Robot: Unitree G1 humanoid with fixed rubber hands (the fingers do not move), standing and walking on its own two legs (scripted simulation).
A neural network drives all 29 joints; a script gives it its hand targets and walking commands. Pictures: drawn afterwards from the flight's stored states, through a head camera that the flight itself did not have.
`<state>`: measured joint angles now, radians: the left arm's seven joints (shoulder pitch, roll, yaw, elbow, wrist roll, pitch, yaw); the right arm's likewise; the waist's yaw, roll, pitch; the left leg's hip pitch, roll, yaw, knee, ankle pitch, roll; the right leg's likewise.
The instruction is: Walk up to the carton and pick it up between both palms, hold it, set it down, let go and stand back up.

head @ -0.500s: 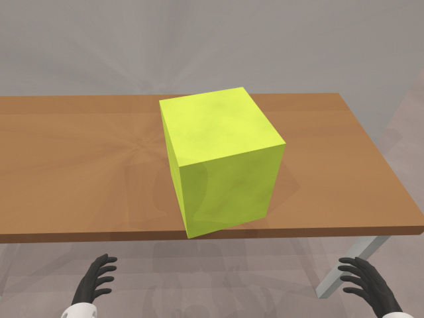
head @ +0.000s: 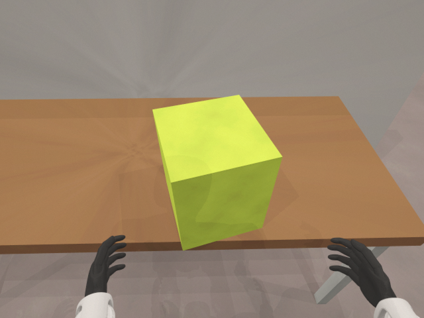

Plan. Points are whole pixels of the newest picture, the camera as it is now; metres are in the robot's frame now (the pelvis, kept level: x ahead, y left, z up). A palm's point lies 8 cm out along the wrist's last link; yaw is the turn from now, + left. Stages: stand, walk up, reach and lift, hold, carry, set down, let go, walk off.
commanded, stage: reach and lift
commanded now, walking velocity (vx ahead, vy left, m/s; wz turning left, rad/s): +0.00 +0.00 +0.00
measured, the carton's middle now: (211, 172) +0.44 +0.02 +0.02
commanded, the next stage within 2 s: none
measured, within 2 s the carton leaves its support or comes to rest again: neither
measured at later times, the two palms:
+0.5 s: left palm (107, 261) +0.23 +0.20 +0.04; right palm (359, 253) +0.25 -0.24 +0.03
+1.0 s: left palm (111, 216) +0.28 +0.19 +0.10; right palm (333, 194) +0.33 -0.20 +0.09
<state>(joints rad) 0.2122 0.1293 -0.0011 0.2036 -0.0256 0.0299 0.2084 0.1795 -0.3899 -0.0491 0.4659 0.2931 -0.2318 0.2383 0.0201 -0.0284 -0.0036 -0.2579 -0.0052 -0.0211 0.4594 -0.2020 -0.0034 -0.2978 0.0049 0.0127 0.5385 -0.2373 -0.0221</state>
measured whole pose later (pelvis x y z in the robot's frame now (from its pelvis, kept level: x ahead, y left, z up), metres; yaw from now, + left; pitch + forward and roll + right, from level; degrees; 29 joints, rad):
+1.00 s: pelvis +0.00 -0.01 +0.00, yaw -1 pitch +0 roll +1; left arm -0.12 0.11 0.00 -0.09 -0.09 0.53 0.23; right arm -0.23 -0.39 0.04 0.26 0.41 0.16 0.05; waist 0.08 -0.02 0.00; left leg -0.25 0.02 -0.02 0.42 -0.18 -0.03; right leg -0.29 0.03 0.01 0.49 -0.21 -0.04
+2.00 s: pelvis +0.01 -0.01 +0.00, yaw -1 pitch +1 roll +1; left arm -0.72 0.12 0.07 0.20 -0.09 0.75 0.25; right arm -0.91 -0.39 0.04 0.81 0.38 0.35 0.03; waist 0.14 -0.02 0.00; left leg -0.25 0.02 -0.02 0.42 -0.19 -0.04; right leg -0.29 0.03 0.01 0.49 -0.22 -0.04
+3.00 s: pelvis +0.03 +0.00 +0.00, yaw +0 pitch +12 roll +1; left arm -0.73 0.13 0.07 0.85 -0.09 -0.01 0.19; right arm -0.98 -0.39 0.09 1.28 0.35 -0.12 0.10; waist 0.18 -0.02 -0.09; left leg -0.43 0.02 -0.02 0.42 -0.20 -0.04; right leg -0.45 0.03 0.01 0.46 -0.21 -0.04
